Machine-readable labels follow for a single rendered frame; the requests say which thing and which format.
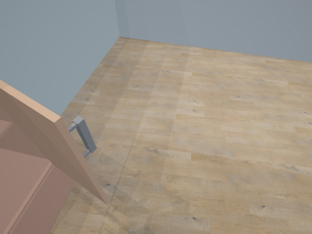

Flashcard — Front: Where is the handle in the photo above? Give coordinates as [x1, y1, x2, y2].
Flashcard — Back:
[67, 115, 97, 158]

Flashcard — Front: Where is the cupboard door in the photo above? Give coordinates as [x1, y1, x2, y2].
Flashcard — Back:
[0, 80, 110, 205]

